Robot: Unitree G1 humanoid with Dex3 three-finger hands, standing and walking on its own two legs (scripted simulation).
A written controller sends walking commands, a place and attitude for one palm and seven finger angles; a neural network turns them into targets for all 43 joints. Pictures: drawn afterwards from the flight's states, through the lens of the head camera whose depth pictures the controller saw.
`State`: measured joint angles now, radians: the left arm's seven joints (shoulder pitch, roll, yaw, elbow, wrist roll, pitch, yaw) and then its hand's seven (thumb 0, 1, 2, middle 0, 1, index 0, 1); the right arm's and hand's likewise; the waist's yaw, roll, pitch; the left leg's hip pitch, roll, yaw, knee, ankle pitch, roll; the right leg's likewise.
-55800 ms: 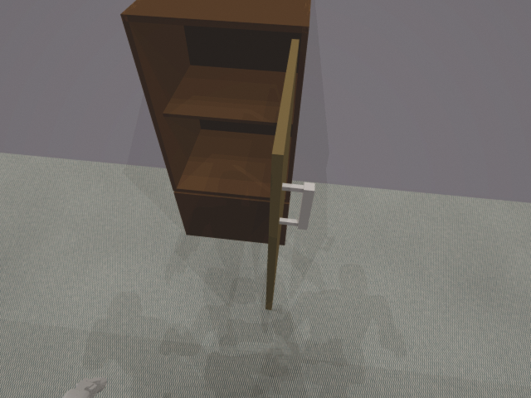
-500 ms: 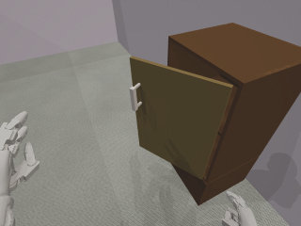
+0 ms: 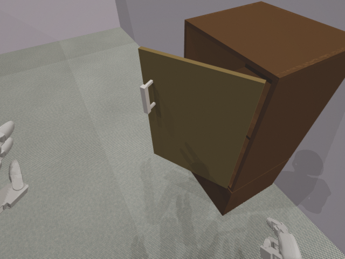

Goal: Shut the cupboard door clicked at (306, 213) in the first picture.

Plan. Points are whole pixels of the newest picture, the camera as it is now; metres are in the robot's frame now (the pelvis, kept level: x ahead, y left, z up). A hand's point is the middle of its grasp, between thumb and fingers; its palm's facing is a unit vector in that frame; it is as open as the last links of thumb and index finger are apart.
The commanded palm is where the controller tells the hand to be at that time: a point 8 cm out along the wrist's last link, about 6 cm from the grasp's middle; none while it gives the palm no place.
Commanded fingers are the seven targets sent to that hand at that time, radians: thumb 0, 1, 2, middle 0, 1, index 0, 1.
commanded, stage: step back with the hand held close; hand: left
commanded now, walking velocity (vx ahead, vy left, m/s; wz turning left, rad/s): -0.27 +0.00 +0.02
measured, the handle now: (148, 96) +0.66 +0.14 -0.02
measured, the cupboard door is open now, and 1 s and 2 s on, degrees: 30 30 30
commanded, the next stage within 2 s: stop stepping back and stand still in 0.84 s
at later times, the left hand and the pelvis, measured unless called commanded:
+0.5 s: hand out of the picture +0.09 +0.28 +0.16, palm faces +0.51 -0.73 -0.46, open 7.4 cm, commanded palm +0.03 +0.31 +0.18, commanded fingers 0.00 0.90 0.90 -0.20 -0.30 -0.20 -0.30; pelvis -0.09 +0.00 -0.02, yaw +4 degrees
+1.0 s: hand out of the picture -0.08 +0.33 +0.17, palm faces +0.61 -0.71 -0.35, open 7.4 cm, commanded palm -0.11 +0.34 +0.18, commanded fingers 0.00 0.90 0.90 -0.20 -0.30 -0.20 -0.30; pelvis -0.23 +0.03 -0.03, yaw +4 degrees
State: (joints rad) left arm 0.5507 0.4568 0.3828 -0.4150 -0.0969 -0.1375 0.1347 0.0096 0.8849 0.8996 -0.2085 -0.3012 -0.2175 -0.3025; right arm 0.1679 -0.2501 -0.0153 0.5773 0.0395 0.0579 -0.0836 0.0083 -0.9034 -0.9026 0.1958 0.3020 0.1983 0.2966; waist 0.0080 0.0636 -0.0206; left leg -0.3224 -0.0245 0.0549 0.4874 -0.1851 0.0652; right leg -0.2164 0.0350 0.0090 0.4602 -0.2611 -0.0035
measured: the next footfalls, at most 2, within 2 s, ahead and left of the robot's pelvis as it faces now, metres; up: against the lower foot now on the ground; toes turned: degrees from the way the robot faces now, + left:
right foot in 0.90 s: -0.24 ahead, -0.13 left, +0.00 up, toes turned +6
left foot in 1.06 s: -0.13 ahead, +0.14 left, +0.00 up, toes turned +8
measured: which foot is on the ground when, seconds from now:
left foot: down 0.00-0.90, up 0.92-1.00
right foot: down 0.00-0.68, up 0.70-0.88, down 0.90-1.00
